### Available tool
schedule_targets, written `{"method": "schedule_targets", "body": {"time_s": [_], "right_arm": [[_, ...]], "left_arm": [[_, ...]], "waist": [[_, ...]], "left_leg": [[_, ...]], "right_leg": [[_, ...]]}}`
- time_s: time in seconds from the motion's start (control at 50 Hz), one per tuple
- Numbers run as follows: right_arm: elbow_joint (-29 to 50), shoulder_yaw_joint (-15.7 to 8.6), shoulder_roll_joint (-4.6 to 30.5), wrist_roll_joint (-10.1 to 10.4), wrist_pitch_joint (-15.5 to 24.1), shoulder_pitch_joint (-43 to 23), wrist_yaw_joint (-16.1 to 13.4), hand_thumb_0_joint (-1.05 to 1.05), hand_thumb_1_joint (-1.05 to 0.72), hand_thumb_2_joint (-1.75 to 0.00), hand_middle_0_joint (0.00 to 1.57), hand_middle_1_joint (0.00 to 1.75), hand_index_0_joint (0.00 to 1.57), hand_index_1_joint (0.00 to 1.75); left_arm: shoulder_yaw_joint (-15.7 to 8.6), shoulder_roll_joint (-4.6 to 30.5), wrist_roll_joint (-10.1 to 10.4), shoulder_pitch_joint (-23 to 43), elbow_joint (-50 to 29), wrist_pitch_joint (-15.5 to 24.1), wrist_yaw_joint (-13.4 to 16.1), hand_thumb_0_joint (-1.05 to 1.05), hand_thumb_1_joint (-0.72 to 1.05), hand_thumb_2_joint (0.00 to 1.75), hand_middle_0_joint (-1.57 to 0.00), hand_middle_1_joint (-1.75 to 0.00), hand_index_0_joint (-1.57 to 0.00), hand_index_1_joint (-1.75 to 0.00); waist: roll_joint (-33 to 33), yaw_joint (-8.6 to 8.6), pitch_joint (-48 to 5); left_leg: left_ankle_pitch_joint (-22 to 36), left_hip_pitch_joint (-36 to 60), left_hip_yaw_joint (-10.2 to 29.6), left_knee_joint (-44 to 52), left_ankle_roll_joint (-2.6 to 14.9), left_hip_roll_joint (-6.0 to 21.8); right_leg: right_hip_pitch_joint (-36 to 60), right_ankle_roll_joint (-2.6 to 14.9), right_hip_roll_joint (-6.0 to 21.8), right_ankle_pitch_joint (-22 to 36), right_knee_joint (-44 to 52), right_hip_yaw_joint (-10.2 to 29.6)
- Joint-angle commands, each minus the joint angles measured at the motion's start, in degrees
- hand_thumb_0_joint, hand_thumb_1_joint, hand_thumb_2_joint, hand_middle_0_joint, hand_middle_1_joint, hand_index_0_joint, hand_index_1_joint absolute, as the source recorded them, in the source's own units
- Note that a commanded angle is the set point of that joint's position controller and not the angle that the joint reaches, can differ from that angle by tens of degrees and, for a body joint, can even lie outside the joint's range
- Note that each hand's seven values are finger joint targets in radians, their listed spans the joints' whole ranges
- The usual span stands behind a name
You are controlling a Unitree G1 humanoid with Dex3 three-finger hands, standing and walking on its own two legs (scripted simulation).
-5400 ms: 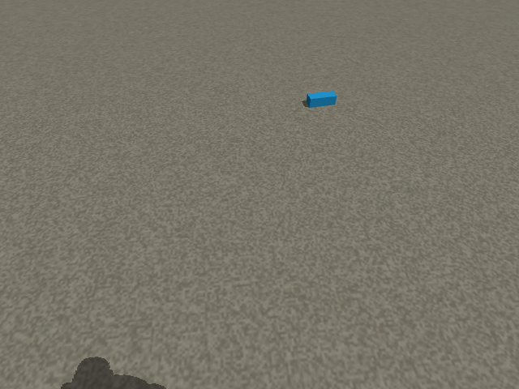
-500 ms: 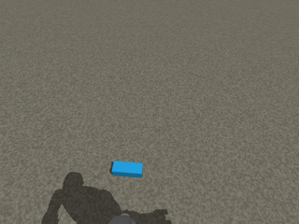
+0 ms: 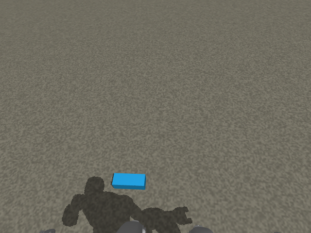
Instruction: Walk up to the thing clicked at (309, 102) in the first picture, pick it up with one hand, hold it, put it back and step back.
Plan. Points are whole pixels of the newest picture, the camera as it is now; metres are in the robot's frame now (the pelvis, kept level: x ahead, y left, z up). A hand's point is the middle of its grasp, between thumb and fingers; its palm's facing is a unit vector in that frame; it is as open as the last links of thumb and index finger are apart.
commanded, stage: walk up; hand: left
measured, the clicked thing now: (129, 181) +0.51 +0.23 -0.71
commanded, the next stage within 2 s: none
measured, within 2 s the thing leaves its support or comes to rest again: neither
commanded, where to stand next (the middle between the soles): +0.06 +0.05 m, yaw -1 degrees
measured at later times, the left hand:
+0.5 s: hand out of the picture +0.06 +0.30 -0.14, palm faces +0.00 -0.92 -0.38, open 7.4 cm
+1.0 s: hand out of the picture +0.13 +0.31 -0.12, palm faces -0.02 -0.93 -0.37, open 7.4 cm
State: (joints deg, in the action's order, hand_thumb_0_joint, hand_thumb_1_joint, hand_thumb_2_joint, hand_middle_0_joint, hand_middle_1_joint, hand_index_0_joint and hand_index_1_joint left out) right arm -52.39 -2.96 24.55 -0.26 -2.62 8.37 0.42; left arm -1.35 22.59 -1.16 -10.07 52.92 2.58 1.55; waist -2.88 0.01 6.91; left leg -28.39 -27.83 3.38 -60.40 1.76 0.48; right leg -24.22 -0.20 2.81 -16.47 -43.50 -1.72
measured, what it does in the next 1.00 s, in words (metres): steps on the spot: left foot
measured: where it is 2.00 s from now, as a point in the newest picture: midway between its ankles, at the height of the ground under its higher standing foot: outside the picture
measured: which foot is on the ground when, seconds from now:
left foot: up 0.00-0.18, down 0.20-1.00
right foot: down 0.00-1.00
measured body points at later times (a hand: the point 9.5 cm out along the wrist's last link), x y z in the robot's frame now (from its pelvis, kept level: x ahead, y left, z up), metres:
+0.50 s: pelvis +0.01 +0.03 +0.01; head +0.03 +0.03 +0.46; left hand +0.06 +0.35 -0.11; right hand +0.09 -0.28 -0.12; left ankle +0.01 +0.16 -0.71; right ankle +0.06 -0.10 -0.71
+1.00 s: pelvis +0.03 +0.04 +0.03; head +0.04 +0.04 +0.48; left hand +0.13 +0.35 -0.09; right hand +0.14 -0.26 -0.09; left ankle +0.01 +0.16 -0.71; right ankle +0.06 -0.10 -0.71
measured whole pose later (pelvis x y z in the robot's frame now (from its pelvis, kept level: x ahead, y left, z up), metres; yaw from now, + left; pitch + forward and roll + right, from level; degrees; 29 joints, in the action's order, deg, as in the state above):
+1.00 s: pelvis +0.03 +0.04 +0.03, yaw +0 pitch -2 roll +0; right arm -64.5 -1.7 20.6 -0.1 -0.3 1.3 1.2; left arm 0.6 21.6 -0.4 -2.7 65.5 1.3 0.5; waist 0.5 -0.2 3.4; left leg -14.9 -5.9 -3.3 -22.9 0.3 0.4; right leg -11.4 -2.5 2.5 -10.3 -23.7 1.9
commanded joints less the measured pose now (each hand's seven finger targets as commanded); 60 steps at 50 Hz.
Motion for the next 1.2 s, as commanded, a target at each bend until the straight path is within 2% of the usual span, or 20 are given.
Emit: {"method": "schedule_targets", "body": {"time_s": [0.0,0.06,0.1,0.16,0.18,0.2,0.22,0.26,0.32,0.34,0.36,0.38,0.4,0.42,0.46,0.5,0.58,0.64,0.76,1.18], "right_arm": [[1.4,-3.5,11.2,-0.8,0.6,4.3,-0.1,0.0,-0.9,-0.9,0.2,0.3,0.2,0.3],[1.0,-3.3,10.4,-1.0,0.4,2.0,0.5,0.0,-0.9,-0.9,0.2,0.3,0.2,0.3],[0.2,-3.2,10.3,-1.0,0.9,2.5,0.8,0.0,-0.9,-0.9,0.2,0.3,0.2,0.3],[-2.8,-3.3,9.7,-1.0,2.0,6.7,0.5,0.0,-0.9,-0.9,0.2,0.3,0.2,0.3],[-3.5,-3.9,11.4,-1.6,2.4,8.5,0.3,0.0,-0.9,-0.9,0.2,0.3,0.2,0.3],[-2.4,-4.6,16.7,-2.4,2.6,7.2,0.2,0.0,-0.9,-0.9,0.2,0.3,0.2,0.3],[-0.9,-4.8,18.9,-1.4,2.4,2.3,0.5,0.0,-0.9,-0.9,0.2,0.3,0.2,0.3],[0.6,-3.0,13.9,-1.8,3.3,-3.5,0.0,0.0,-0.9,-0.9,0.2,0.3,0.2,0.3],[-0.6,-1.9,12.2,-0.7,3.2,-4.0,0.1,0.0,-0.9,-0.9,0.2,0.3,0.2,0.3],[-1.0,-1.2,10.3,-0.5,3.0,-2.9,0.1,0.0,-0.9,-0.9,0.2,0.3,0.2,0.3],[-0.9,-0.5,8.1,0.1,3.0,-1.7,0.1,0.0,-0.9,-0.9,0.2,0.3,0.2,0.3],[-2.0,-0.9,8.4,0.0,2.7,0.0,-0.3,0.0,-0.9,-0.9,0.2,0.3,0.2,0.3],[-3.5,-1.2,9.1,-0.2,2.6,1.5,-0.5,0.0,-0.9,-0.9,0.2,0.3,0.2,0.3],[-4.6,-1.3,9.4,-0.2,3.0,1.9,-0.4,0.0,-0.9,-0.9,0.2,0.3,0.2,0.3],[-4.9,-1.7,11.2,-0.4,3.5,-0.8,-0.3,0.0,-0.9,-0.9,0.2,0.3,0.2,0.3],[-5.1,-1.0,10.9,-0.3,3.8,-2.8,-0.2,0.0,-0.9,-0.9,0.2,0.3,0.2,0.3],[-6.5,-0.4,10.0,0.0,4.2,-4.8,-0.5,0.0,-0.9,-0.9,0.2,0.3,0.2,0.3],[-7.4,-0.6,9.8,0.2,4.0,-5.4,-0.8,0.0,-0.9,-0.9,0.2,0.3,0.2,0.3],[-8.0,-0.7,8.9,0.3,3.5,-8.7,-0.6,0.0,-0.9,-0.9,0.2,0.3,0.2,0.3],[-9.1,-1.0,8.3,0.0,3.2,-8.6,-0.2,0.0,-0.9,-0.9,0.2,0.3,0.2,0.3]], "left_arm": [[-5.6,18.0,-0.5,-0.8,-3.2,1.1,1.6,0.0,0.9,0.9,-0.2,-0.3,-0.2,-0.3],[-6.0,18.0,-0.9,-1.3,-3.0,0.8,1.3,0.0,0.9,0.9,-0.2,-0.3,-0.2,-0.3],[-6.2,18.8,-0.9,0.2,-3.2,0.4,0.9,0.0,0.9,0.9,-0.2,-0.3,-0.2,-0.3],[-5.0,17.0,0.0,2.2,-3.3,-0.6,0.3,0.0,0.9,0.9,-0.2,-0.3,-0.2,-0.3],[-4.1,14.7,0.3,1.6,-3.0,-0.9,0.3,0.0,0.9,0.9,-0.2,-0.3,-0.2,-0.3],[-2.8,10.4,1.0,2.9,-3.5,-1.1,0.3,0.0,0.9,0.9,-0.2,-0.3,-0.2,-0.3],[-4.2,14.7,0.9,4.8,-2.4,-1.0,0.8,0.0,0.9,0.9,-0.2,-0.3,-0.2,-0.3],[-3.5,12.9,1.3,1.7,-0.4,-0.6,0.2,0.0,0.9,0.9,-0.2,-0.3,-0.2,-0.3],[-3.3,11.6,1.1,-3.4,3.8,0.8,0.0,0.0,0.9,0.9,-0.2,-0.3,-0.2,-0.3],[-3.5,12.0,0.8,-3.1,3.9,1.0,0.2,0.0,0.9,0.9,-0.2,-0.3,-0.2,-0.3],[-3.8,14.9,0.3,-1.4,3.1,1.3,0.5,0.0,0.9,0.9,-0.2,-0.3,-0.2,-0.3],[-3.9,17.7,0.4,1.7,3.1,1.2,0.2,0.0,0.9,0.9,-0.2,-0.3,-0.2,-0.3],[-3.6,17.5,0.4,4.5,2.3,1.0,-0.1,0.0,0.9,0.9,-0.2,-0.3,-0.2,-0.3],[-2.9,16.0,0.6,6.0,2.2,0.9,-0.3,0.0,0.9,0.9,-0.2,-0.3,-0.2,-0.3],[-1.6,13.0,1.0,6.1,3.0,0.5,-0.5,0.0,0.9,0.9,-0.2,-0.3,-0.2,-0.3],[-1.4,12.1,1.1,5.0,4.6,0.5,-0.6,0.0,0.9,0.9,-0.2,-0.3,-0.2,-0.3],[-1.1,11.6,1.8,5.2,6.4,0.7,-0.4,0.0,0.9,0.9,-0.2,-0.3,-0.2,-0.3],[-1.0,11.5,1.9,5.9,7.3,0.7,-0.2,0.0,0.9,0.9,-0.2,-0.3,-0.2,-0.3],[-0.4,10.8,1.4,8.2,8.8,0.2,-0.3,0.0,0.9,0.9,-0.2,-0.3,-0.2,-0.3],[-0.9,10.6,0.6,9.4,9.5,-0.3,-0.4,0.0,0.9,0.9,-0.2,-0.3,-0.2,-0.3]], "waist": [[12.7,-1.01,-8.1],[15.6,-2.53,-7.3],[17.3,-2.12,-7.9],[11.8,0.71,-9.1],[6.5,2.07,-10.1],[-10.9,2.54,-7.8],[-8.9,2.59,-3.9],[-1.5,-0.8,-0.9],[-5.4,-2.82,-7.0],[-3.6,-2.89,-8.1],[3.0,-1.85,-8.7],[7.9,0.21,-7.7],[7.4,1.67,-6.5],[5.3,2.32,-6.7],[2.1,1.02,-5.0],[2.7,-0.47,-6.5],[0.9,-0.77,-9.0],[1.0,-0.34,-10.9],[2.0,-0.37,-9.2],[3.4,0.1,-9.6]], "left_leg": [[2.2,-3.8,1.3,-2.3,-0.9,2.0],[-1.0,-2.5,-1.6,6.1,-1.25,2.2],[-2.8,0.9,-3.8,12.1,-1.24,1.6],[7.0,15.3,-7.1,26.6,-0.47,-1.4],[5.6,19.8,-3.3,31.2,0.63,-0.2],[-12.0,15.7,20.0,41.2,5.41,12.3],[-21.3,4.5,27.4,45.5,12.5,19.0],[-3.2,5.2,17.1,39.5,9.99,13.5],[13.6,5.0,5.9,30.0,5.45,8.9],[15.1,3.8,4.6,27.7,3.91,8.4],[14.0,2.5,2.1,23.3,1.44,4.9],[4.6,5.3,-1.3,21.4,0.31,1.6],[2.4,9.5,-2.0,22.8,0.16,1.7],[4.7,12.9,-1.3,27.2,0.49,2.2],[4.9,12.8,4.5,34.2,2.5,5.7],[8.2,11.0,6.9,37.0,3.59,8.9],[23.4,13.7,2.4,36.3,1.53,7.1],[29.7,18.4,0.0,35.3,1.12,6.7],[23.2,19.0,-0.4,39.5,0.93,7.1],[23.1,23.4,-2.9,43.3,-0.15,6.5]], "right_leg": [[8.3,10.62,13.4,-2.5,18.9,18.2],[8.5,10.85,12.6,-10.2,19.8,17.0],[7.4,11.56,13.1,-10.4,19.0,16.5],[-1.1,8.71,10.8,-6.5,12.3,11.5],[-4.9,6.01,8.7,-8.7,6.2,8.5],[-13.0,1.4,0.7,-17.5,-3.6,1.7],[-7.9,1.25,-0.7,-19.2,-10.0,1.3],[-5.6,1.0,0.4,-12.0,-7.9,4.1],[10.9,1.08,-1.9,-0.3,10.2,-0.6],[15.2,1.63,-0.8,1.8,13.8,2.2],[15.0,3.75,5.7,2.1,17.8,14.4],[9.4,7.67,11.4,-4.8,20.5,22.0],[5.3,8.67,12.8,-7.4,21.1,22.1],[3.4,7.33,10.9,-5.1,19.8,18.0],[2.2,3.19,4.0,-2.0,15.2,9.0],[8.1,1.99,1.0,1.7,13.4,5.0],[13.9,2.08,3.1,15.8,14.7,5.8],[14.7,2.2,4.2,21.8,15.8,5.5],[15.0,1.21,4.0,18.4,19.3,5.7],[17.0,0.5,4.1,18.1,23.2,6.2]]}}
